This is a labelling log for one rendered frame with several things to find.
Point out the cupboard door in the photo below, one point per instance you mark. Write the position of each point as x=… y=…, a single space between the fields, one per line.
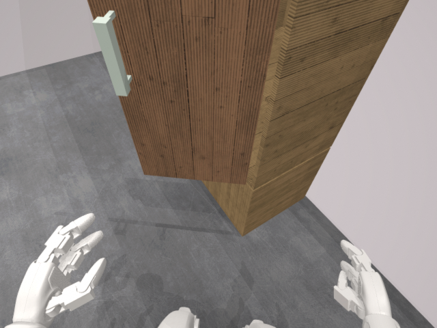
x=198 y=72

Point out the handle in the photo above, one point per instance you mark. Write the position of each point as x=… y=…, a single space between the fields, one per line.
x=105 y=33

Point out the robot left thigh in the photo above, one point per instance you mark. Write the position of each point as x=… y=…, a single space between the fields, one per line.
x=180 y=319

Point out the robot right forearm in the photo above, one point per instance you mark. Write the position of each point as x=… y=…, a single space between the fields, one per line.
x=379 y=321

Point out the left robot hand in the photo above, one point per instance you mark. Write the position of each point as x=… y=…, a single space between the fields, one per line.
x=36 y=301

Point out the right robot hand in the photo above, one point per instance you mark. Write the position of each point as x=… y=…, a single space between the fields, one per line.
x=368 y=294

